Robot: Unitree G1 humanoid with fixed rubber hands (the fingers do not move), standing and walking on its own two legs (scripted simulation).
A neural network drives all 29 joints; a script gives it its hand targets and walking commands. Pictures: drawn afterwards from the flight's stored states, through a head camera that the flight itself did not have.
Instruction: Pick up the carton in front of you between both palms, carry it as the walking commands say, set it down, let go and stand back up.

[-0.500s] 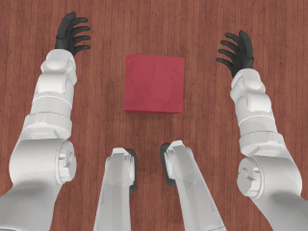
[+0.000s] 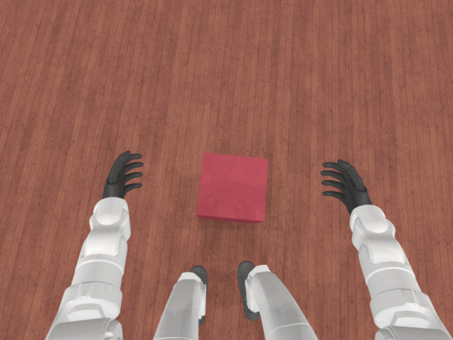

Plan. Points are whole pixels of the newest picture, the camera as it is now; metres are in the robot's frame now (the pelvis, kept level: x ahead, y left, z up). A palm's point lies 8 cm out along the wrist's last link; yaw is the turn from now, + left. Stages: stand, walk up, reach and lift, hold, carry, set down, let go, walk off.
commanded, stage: let go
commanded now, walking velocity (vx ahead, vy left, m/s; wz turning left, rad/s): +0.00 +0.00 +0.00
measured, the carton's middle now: (231, 191) +0.41 -0.05 -0.59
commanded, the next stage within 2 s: stand in 0.94 s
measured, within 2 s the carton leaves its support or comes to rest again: neither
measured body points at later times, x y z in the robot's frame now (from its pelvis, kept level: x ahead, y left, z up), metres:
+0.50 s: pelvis +0.04 +0.01 +0.06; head +0.08 +0.01 +0.51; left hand +0.23 +0.23 -0.02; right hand +0.20 -0.24 -0.02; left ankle +0.02 +0.10 -0.68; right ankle +0.02 -0.10 -0.68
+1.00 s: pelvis +0.03 +0.00 +0.06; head +0.03 +0.01 +0.51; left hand +0.20 +0.25 -0.02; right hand +0.20 -0.25 -0.01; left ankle +0.02 +0.10 -0.68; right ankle +0.02 -0.10 -0.68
